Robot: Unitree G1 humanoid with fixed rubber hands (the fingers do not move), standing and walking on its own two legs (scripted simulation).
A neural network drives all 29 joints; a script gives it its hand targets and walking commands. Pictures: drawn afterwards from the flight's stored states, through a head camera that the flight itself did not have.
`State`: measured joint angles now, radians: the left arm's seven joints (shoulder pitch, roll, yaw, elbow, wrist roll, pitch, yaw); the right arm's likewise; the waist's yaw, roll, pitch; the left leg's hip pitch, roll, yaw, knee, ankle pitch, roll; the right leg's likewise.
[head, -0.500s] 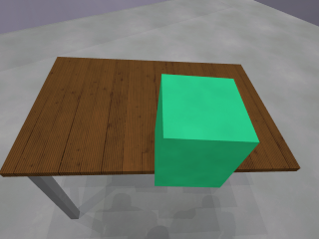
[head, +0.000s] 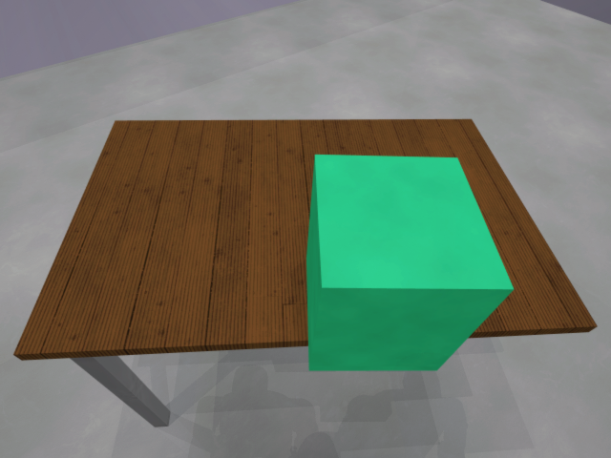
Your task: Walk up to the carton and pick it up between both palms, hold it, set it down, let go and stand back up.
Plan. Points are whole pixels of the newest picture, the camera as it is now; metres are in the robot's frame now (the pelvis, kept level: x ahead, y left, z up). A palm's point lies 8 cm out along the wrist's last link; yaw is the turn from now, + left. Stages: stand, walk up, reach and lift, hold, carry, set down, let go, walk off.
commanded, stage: stand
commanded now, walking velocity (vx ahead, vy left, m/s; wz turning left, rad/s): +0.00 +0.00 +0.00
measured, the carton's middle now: (379, 269) +0.36 -0.10 +0.02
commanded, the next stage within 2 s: reach and lift in 0.20 s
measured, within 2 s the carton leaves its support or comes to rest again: neither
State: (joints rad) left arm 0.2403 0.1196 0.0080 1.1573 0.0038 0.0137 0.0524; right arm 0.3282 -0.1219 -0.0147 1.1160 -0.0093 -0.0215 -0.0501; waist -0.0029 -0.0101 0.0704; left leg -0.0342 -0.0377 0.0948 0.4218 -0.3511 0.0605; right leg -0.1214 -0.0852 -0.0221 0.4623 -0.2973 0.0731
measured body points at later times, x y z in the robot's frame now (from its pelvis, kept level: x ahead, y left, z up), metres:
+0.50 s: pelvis -0.06 -0.01 -0.03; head +0.06 +0.02 +0.40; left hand +0.19 +0.20 -0.17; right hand +0.16 -0.23 -0.16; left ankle -0.07 +0.07 -0.74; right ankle -0.03 -0.16 -0.74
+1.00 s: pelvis -0.09 -0.08 +0.00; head -0.04 -0.07 +0.45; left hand +0.13 +0.16 -0.09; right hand +0.09 -0.23 -0.11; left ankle -0.07 +0.07 -0.74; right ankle -0.03 -0.17 -0.74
